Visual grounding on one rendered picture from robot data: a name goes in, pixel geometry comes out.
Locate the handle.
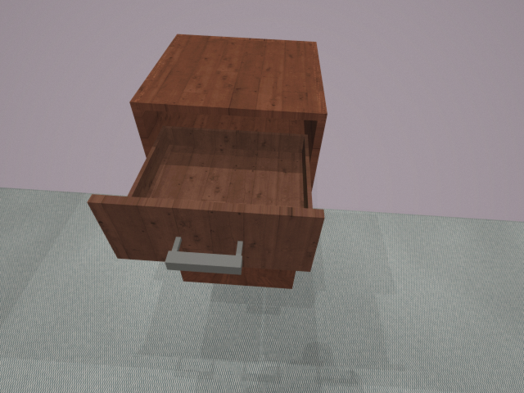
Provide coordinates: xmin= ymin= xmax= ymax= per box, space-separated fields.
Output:
xmin=165 ymin=237 xmax=243 ymax=275

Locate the cabinet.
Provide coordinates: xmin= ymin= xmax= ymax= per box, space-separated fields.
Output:
xmin=129 ymin=34 xmax=328 ymax=289

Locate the drawer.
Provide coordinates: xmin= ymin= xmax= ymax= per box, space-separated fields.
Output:
xmin=88 ymin=126 xmax=324 ymax=272

